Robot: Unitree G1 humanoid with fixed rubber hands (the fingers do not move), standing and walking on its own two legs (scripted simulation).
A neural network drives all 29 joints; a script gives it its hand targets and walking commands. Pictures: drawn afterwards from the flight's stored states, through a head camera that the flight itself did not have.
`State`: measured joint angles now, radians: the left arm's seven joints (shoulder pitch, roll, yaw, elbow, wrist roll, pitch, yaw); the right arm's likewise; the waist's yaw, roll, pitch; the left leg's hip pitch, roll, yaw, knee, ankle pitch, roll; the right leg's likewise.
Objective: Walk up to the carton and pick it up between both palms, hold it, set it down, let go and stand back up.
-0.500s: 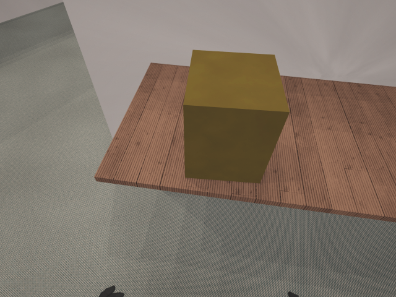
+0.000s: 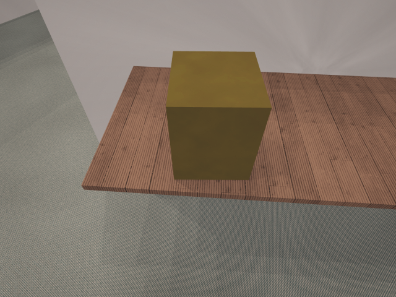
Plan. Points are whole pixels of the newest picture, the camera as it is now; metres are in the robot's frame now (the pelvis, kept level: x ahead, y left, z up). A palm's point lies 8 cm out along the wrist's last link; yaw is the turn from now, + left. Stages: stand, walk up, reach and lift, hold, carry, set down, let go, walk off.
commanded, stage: walk up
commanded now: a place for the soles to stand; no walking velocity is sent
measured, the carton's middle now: (212, 118) +0.52 -0.03 +0.05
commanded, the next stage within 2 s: reach and lift in 1.52 s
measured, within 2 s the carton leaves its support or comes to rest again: neither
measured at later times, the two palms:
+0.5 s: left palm out of the picture +0.12 +0.13 -0.12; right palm out of the picture +0.09 -0.28 -0.12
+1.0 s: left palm out of the picture +0.08 +0.13 -0.13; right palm out of the picture +0.13 -0.30 -0.13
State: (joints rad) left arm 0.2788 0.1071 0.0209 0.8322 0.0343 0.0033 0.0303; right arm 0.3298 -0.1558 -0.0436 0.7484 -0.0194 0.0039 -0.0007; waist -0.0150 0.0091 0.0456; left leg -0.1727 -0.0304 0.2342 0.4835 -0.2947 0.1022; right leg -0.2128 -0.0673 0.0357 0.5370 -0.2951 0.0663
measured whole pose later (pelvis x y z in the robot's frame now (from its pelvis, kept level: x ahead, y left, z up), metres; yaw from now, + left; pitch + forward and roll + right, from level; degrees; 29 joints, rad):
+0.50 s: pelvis +0.04 -0.06 +0.00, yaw +0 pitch -2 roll +1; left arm 0.27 0.10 0.01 0.80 0.03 -0.02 0.00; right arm 0.37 -0.12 -0.02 0.75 -0.03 -0.02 0.00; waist -0.02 -0.01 0.03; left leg -0.13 0.06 0.19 0.52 -0.34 0.00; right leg -0.16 0.01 -0.04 0.55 -0.36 -0.04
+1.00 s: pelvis +0.05 -0.09 +0.00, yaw +2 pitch -2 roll +1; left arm 0.35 0.15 0.05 0.81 0.02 -0.01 0.01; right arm 0.30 -0.11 0.00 0.80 -0.03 -0.01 -0.02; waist 0.02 -0.02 0.04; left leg -0.13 0.10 0.14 0.55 -0.37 -0.05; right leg -0.13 0.05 -0.07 0.55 -0.39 -0.08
